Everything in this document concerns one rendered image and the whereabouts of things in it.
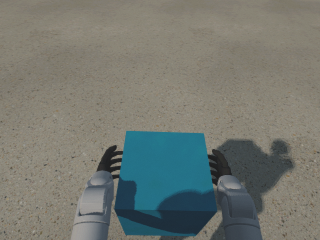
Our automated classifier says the left robot forearm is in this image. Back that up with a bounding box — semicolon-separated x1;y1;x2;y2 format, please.
70;170;114;240

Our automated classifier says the right robot hand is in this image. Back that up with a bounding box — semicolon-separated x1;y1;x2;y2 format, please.
207;149;232;186

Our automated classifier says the carton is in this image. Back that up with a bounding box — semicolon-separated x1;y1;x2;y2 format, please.
114;131;217;237

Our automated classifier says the right robot forearm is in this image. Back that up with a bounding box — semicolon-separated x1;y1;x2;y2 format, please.
217;175;263;240

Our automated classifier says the left robot hand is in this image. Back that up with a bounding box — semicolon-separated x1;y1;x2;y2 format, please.
97;145;123;180

